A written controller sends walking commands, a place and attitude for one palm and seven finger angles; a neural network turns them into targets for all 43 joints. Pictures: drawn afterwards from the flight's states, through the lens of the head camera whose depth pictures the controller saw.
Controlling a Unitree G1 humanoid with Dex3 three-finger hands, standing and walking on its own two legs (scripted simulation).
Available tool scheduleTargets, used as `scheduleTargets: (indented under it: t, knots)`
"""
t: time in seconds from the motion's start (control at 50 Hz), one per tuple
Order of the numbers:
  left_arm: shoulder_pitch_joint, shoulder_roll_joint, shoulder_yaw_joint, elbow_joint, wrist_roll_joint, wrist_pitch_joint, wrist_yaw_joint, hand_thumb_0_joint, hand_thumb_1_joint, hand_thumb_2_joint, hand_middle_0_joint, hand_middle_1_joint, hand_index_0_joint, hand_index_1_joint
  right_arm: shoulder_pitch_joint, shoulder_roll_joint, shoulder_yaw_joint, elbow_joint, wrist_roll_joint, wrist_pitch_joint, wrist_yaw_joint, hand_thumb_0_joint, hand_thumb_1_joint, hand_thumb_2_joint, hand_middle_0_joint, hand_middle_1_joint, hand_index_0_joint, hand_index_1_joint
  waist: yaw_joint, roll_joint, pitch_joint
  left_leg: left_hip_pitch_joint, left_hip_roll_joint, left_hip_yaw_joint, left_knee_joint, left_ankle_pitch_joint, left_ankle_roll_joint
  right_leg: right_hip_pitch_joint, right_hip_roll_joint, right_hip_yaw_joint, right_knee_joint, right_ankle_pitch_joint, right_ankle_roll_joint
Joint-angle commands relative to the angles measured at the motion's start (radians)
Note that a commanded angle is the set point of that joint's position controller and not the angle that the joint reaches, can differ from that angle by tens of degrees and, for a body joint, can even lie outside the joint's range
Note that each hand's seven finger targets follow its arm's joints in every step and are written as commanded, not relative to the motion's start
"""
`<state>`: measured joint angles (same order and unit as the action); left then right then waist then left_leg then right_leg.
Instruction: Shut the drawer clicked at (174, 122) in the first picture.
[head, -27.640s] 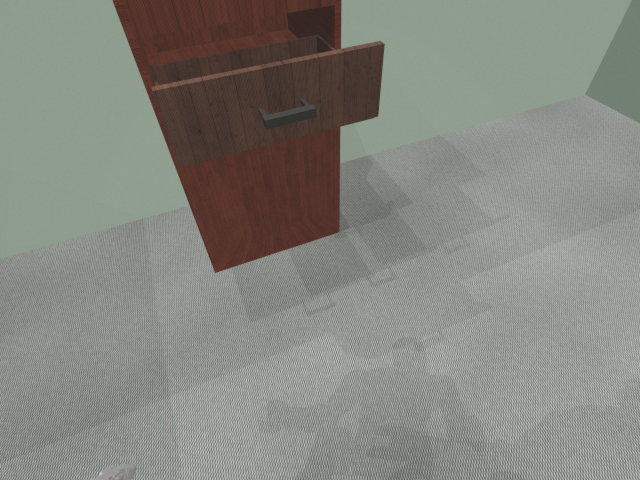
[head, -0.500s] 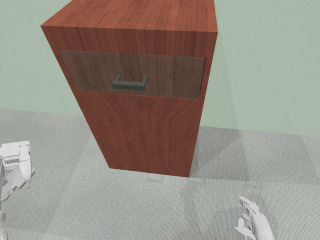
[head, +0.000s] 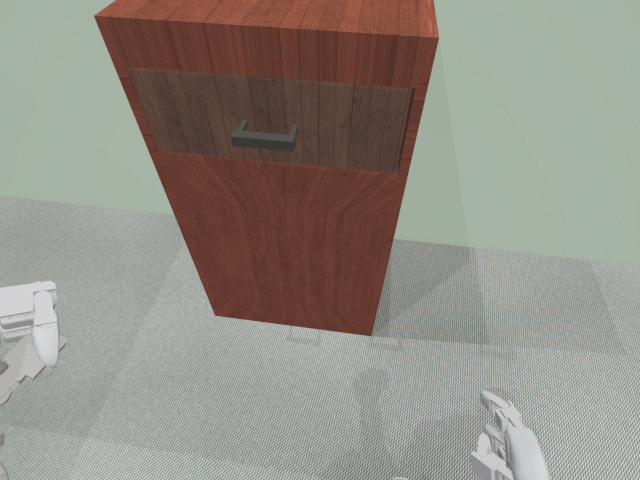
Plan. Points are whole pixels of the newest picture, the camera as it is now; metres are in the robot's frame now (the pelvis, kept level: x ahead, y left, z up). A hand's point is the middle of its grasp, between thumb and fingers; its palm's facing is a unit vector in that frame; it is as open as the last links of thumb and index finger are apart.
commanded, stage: step back with the hand held close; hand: left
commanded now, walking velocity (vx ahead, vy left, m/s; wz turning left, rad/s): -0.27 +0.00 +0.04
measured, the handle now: (266, 134) +0.68 +0.15 +0.05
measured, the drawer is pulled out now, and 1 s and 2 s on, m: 0.00 0.00 0.00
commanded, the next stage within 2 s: stop stepping back and stand still in 1.04 s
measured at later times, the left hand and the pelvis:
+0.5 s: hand (42, 374) +0.16 +0.23 +0.18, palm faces +0.40 -0.73 -0.55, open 3.2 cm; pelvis -0.03 -0.01 -0.01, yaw +3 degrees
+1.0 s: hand out of the picture +0.07 +0.21 +0.21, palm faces +0.36 -0.82 -0.45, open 3.2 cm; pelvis -0.12 -0.02 +0.02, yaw -2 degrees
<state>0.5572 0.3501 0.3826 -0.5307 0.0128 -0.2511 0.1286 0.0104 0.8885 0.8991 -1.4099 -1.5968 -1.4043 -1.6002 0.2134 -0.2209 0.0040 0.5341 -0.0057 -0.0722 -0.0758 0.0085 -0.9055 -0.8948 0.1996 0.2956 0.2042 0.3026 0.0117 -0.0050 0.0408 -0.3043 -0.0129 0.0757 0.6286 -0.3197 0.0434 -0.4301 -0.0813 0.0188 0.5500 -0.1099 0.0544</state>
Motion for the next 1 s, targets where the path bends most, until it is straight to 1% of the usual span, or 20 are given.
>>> scheduleTargets:
  t: [0.0, 0.12, 0.2, 0.28, 0.34, 0.4, 0.46, 0.5, 0.54, 0.56, 0.58, 0.62, 0.66, 0.68, 0.7, 0.72, 0.76, 0.82, 0.88, 0.98]
  knots:
    - [-0.034, 0.191, 0.137, -0.251, -0.013, -0.077, 0.026, 0.0, 0.9, 0.9, -1.4, -1.6, -1.4, -1.6, -0.073, -0.132, -0.057, -0.16, -0.001, -0.071, -0.016, 0.0, -0.9, -0.9, 0.2, 0.3, 0.2, 0.3, -0.013, 0.001, -0.093, -0.276, 0.076, -0.139, -0.233, -0.284, 0.055, 0.274, -0.003, 0.112, -0.05, -0.14, -0.054]
    - [-0.02, 0.185, 0.164, -0.22, 0.002, -0.097, 0.034, 0.0, 0.9, 0.9, -1.4, -1.6, -1.4, -1.6, -0.083, -0.138, -0.065, -0.156, 0.007, -0.092, -0.018, 0.0, -0.9, -0.9, 0.2, 0.3, 0.2, 0.3, -0.004, 0.131, -0.08, -0.51, 0.154, -0.188, -0.324, -0.333, 0.091, 0.463, 0.067, 0.051, 0.203, 0.087, -0.027]
    - [-0.04, 0.202, 0.173, -0.214, -0.006, -0.104, 0.021, 0.0, 0.9, 0.9, -1.4, -1.6, -1.4, -1.6, -0.068, -0.129, -0.076, -0.146, 0.005, -0.086, -0.01, 0.0, -0.9, -0.9, 0.2, 0.3, 0.2, 0.3, -0.018, -0.041, -0.061, -0.405, 0.059, -0.131, -0.163, -0.3, 0.047, 0.316, -0.004, 0.181, 0.038, 0.106, -0.065]
    - [-0.053, 0.205, 0.154, -0.224, -0.021, -0.097, 0.014, 0.0, 0.9, 0.9, -1.4, -1.6, -1.4, -1.6, -0.067, -0.115, -0.074, -0.118, -0.005, -0.067, 0.002, 0.0, -0.9, -0.9, 0.2, 0.3, 0.2, 0.3, -0.024, -0.133, -0.082, -0.168, 0.022, -0.105, -0.04, -0.196, 0.015, 0.073, -0.08, 0.245, -0.153, -0.154, -0.105]
    - [-0.011, 0.208, 0.171, -0.247, -0.022, -0.113, 0.022, 0.0, 0.9, 0.9, -1.4, -1.6, -1.4, -1.6, -0.078, -0.127, -0.079, -0.12, -0.006, -0.068, -0.001, 0.0, -0.9, -0.9, 0.2, 0.3, 0.2, 0.3, -0.026, -0.011, -0.131, -0.184, 0.075, -0.17, -0.175, -0.19, 0.048, 0.125, -0.003, 0.155, -0.033, -0.125, -0.067]
    - [0.012, 0.198, 0.208, -0.273, 0.001, -0.133, 0.028, 0.0, 0.9, 0.9, -1.4, -1.6, -1.4, -1.6, -0.1, -0.142, -0.086, -0.142, 0.002, -0.088, -0.006, 0.0, -0.9, -0.9, 0.2, 0.3, 0.2, 0.3, -0.01, 0.217, -0.179, -0.512, 0.248, -0.3, -0.377, -0.345, 0.136, 0.44, 0.13, 0.025, 0.369, 0.024, -0.009]
    - [0.003, 0.206, 0.22, -0.281, -0.002, -0.132, 0.028, 0.0, 0.9, 0.9, -1.4, -1.6, -1.4, -1.6, -0.096, -0.126, -0.094, -0.135, 0.001, -0.109, -0.008, 0.0, -0.9, -0.9, 0.2, 0.3, 0.2, 0.3, -0.001, 0.161, -0.138, -0.521, 0.263, -0.273, -0.306, -0.174, 0.136, 0.424, 0.135, 0.05, 0.37, -0.071, -0.013]
    - [0.028, 0.192, 0.197, -0.254, -0.011, -0.127, 0.014, 0.0, 0.9, 0.9, -1.4, -1.6, -1.4, -1.6, -0.081, -0.119, -0.096, -0.124, 0.004, -0.114, -0.004, 0.0, -0.9, -0.9, 0.2, 0.3, 0.2, 0.3, -0.005, 0.016, -0.105, -0.396, 0.159, -0.185, -0.135, -0.088, 0.067, 0.316, 0.07, 0.152, 0.13, 0.088, -0.055]
    - [0.006, 0.206, 0.157, -0.237, -0.029, -0.119, 0.003, 0.0, 0.9, 0.9, -1.4, -1.6, -1.4, -1.6, -0.054, -0.098, -0.092, -0.083, -0.008, -0.096, 0.009, 0.0, -0.9, -0.9, 0.2, 0.3, 0.2, 0.3, -0.036, -0.17, -0.111, -0.196, 0.011, -0.079, 0.084, 0.001, -0.034, 0.102, -0.149, 0.395, -0.111, 0.351, -0.157]
    - [-0.02, 0.222, 0.152, -0.227, -0.029, -0.112, 0.004, 0.0, 0.9, 0.9, -1.4, -1.6, -1.4, -1.6, -0.086, -0.076, -0.079, -0.079, -0.018, -0.084, 0.014, 0.0, -0.9, -0.9, 0.2, 0.3, 0.2, 0.3, -0.028, -0.191, -0.131, -0.139, -0.004, -0.075, 0.198, -0.049, -0.055, 0.078, -0.216, 0.416, -0.17, 0.488, -0.194]
    - [-0.039, 0.214, 0.134, -0.222, -0.025, -0.108, 0.005, 0.0, 0.9, 0.9, -1.4, -1.6, -1.4, -1.6, -0.088, -0.074, -0.078, -0.067, -0.016, -0.076, 0.012, 0.0, -0.9, -0.9, 0.2, 0.3, 0.2, 0.3, -0.031, -0.179, -0.184, -0.13, -0.003, -0.088, 0.268, -0.094, -0.055, 0.131, -0.234, 0.387, -0.163, 0.631, -0.206]
    - [-0.014, 0.236, 0.16, -0.23, -0.026, -0.081, 0.006, 0.0, 0.9, 0.9, -1.4, -1.6, -1.4, -1.6, -0.1, -0.071, -0.08, -0.076, -0.007, -0.062, 0.003, 0.0, -0.9, -0.9, 0.2, 0.3, 0.2, 0.3, -0.016, -0.207, -0.245, -0.092, 0.01, -0.104, 0.244, -0.121, -0.044, 0.164, -0.216, 0.316, -0.131, 0.599, -0.193]
    - [0.082, 0.231, 0.183, -0.223, -0.037, -0.067, 0.006, 0.0, 0.9, 0.9, -1.4, -1.6, -1.4, -1.6, -0.107, -0.07, -0.07, -0.076, -0.005, -0.046, -0.004, 0.0, -0.9, -0.9, 0.2, 0.3, 0.2, 0.3, -0.013, -0.194, -0.252, 0.009, 0.024, -0.091, -0.012, -0.006, -0.039, 0.137, -0.143, 0.209, -0.055, 0.543, -0.149]
    - [0.093, 0.213, 0.164, -0.265, -0.049, -0.072, 0.0, 0.0, 0.9, 0.9, -1.4, -1.6, -1.4, -1.6, -0.116, -0.08, -0.064, -0.08, -0.002, -0.043, -0.01, 0.0, -0.9, -0.9, 0.2, 0.3, 0.2, 0.3, -0.02, -0.104, -0.254, 0.101, 0.043, -0.085, -0.186, 0.182, -0.027, 0.093, -0.079, 0.147, 0.031, 0.445, -0.098]
    - [0.08, 0.221, 0.169, -0.325, -0.048, -0.088, -0.003, 0.0, 0.9, 0.9, -1.4, -1.6, -1.4, -1.6, -0.144, -0.108, -0.073, -0.098, -0.003, -0.054, -0.016, 0.0, -0.9, -0.9, 0.2, 0.3, 0.2, 0.3, -0.004, 0.128, -0.267, 0.13, 0.199, -0.249, -0.282, 0.455, 0.027, 0.034, 0.047, 0.066, 0.173, 0.16, -0.031]
    - [0.064, 0.24, 0.174, -0.37, -0.041, -0.096, -0.001, 0.0, 0.9, 0.9, -1.4, -1.6, -1.4, -1.6, -0.13, -0.11, -0.079, -0.114, -0.014, -0.075, -0.013, 0.0, -0.9, -0.9, 0.2, 0.3, 0.2, 0.3, -0.006, 0.305, -0.3, 0.114, 0.359, -0.374, -0.294, 0.696, 0.1, -0.01, 0.11, 0.02, 0.376, -0.326, -0.009]
    - [0.095, 0.217, 0.172, -0.321, -0.051, -0.109, 0.012, 0.0, 0.9, 0.9, -1.4, -1.6, -1.4, -1.6, -0.082, -0.084, -0.08, -0.083, -0.02, -0.122, -0.002, 0.0, -0.9, -0.9, 0.2, 0.3, 0.2, 0.3, -0.009, 0.223, -0.27, 0.078, 0.386, -0.311, -0.276, 0.601, 0.145, -0.072, 0.13, 0.081, 0.608, -0.432, -0.031]
    - [0.068, 0.201, 0.146, -0.391, -0.068, -0.078, 0.018, 0.0, 0.9, 0.9, -1.4, -1.6, -1.4, -1.6, -0.054, -0.095, -0.083, -0.052, -0.012, -0.151, 0.013, 0.0, -0.9, -0.9, 0.2, 0.3, 0.2, 0.3, -0.006, 0.219, -0.244, 0.247, 0.328, -0.192, -0.219, 0.873, 0.101, -0.112, 0.1, 0.015, 0.423, -0.386, -0.024]
    - [0.024, 0.172, 0.086, -0.36, -0.058, -0.049, 0.013, 0.0, 0.9, 0.9, -1.4, -1.6, -1.4, -1.6, -0.07, -0.098, -0.074, -0.047, -0.014, -0.155, 0.025, 0.0, -0.9, -0.9, 0.2, 0.3, 0.2, 0.3, -0.015, 0.224, -0.189, 0.204, 0.316, -0.167, -0.275, 0.727, 0.073, -0.021, 0.101, -0.041, 0.277, -0.347, -0.023]
    - [0.012, 0.18, 0.092, -0.242, -0.067, -0.012, 0.017, 0.0, 0.9, 0.9, -1.4, -1.6, -1.4, -1.6, -0.114, -0.11, -0.064, -0.056, -0.015, -0.13, 0.016, 0.0, -0.9, -0.9, 0.2, 0.3, 0.2, 0.3, -0.005, 0.2, -0.135, 0.003, 0.279, -0.143, -0.373, 0.167, 0.042, 0.201, 0.099, -0.081, -0.026, -0.244, -0.031]
